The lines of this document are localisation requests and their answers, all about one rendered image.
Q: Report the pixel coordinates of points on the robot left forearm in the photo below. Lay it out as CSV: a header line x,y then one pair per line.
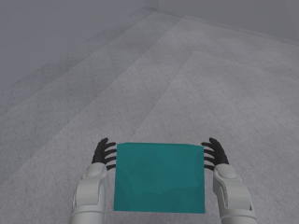
x,y
89,200

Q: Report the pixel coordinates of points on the right robot hand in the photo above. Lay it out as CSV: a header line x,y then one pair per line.
x,y
218,154

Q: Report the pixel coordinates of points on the robot right forearm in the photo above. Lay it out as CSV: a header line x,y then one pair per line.
x,y
234,200

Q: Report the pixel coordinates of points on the carton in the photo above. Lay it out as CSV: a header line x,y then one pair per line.
x,y
160,177

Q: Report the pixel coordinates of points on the left robot hand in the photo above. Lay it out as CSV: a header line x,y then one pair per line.
x,y
100,153

